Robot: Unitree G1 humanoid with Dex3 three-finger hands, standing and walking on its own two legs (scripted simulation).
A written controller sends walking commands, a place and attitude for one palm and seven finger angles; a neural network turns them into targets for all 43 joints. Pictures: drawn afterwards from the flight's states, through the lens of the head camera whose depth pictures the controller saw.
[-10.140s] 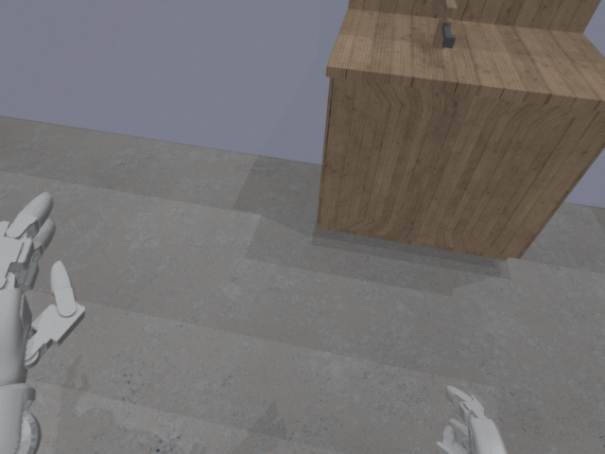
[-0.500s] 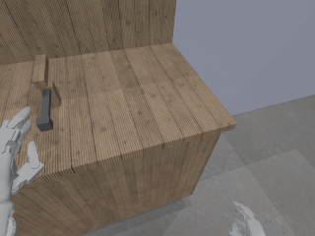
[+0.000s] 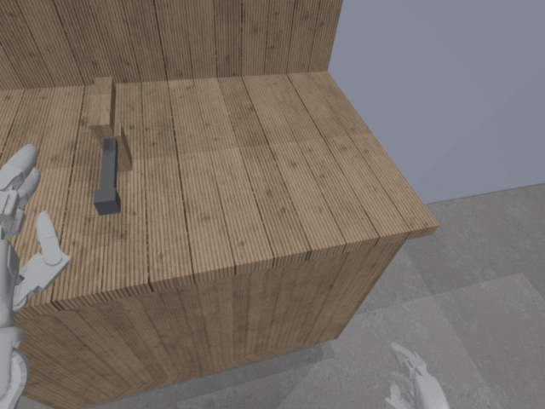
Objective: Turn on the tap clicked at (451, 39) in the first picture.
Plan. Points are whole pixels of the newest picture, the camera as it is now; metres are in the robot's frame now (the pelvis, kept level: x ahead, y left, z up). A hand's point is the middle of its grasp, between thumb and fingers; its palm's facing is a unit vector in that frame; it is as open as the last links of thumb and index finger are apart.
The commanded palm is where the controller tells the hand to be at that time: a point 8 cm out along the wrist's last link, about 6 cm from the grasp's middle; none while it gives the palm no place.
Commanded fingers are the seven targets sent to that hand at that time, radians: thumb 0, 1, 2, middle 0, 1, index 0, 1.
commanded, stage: come to a stop and stand still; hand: left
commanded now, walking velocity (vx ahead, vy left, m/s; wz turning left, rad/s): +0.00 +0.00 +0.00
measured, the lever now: (107, 201) +0.35 +0.28 +0.10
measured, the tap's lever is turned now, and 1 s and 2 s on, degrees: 0 0 0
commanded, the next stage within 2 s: look again from close up in 0.64 s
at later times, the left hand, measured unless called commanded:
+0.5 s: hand (88, 226) +0.26 +0.24 +0.17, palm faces +0.39 -0.84 -0.39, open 7.4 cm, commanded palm +0.20 +0.28 +0.18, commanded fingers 0.00 0.90 0.90 -0.20 -0.30 -0.20 -0.30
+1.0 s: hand (98, 242) +0.24 +0.23 +0.16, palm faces +0.40 -0.84 -0.36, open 7.4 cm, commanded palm +0.19 +0.26 +0.18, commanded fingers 0.00 0.90 0.90 -0.20 -0.30 -0.20 -0.30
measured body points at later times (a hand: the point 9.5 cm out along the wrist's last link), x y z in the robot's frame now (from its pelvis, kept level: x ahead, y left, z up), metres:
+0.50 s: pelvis +0.04 -0.01 +0.00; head +0.07 +0.02 +0.45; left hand +0.23 +0.29 +0.19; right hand +0.23 -0.23 -0.07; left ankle +0.03 +0.07 -0.74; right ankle +0.05 -0.14 -0.74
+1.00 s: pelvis +0.03 -0.02 +0.00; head +0.05 -0.01 +0.45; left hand +0.21 +0.27 +0.18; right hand +0.21 -0.25 -0.07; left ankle +0.03 +0.07 -0.74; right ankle +0.05 -0.14 -0.74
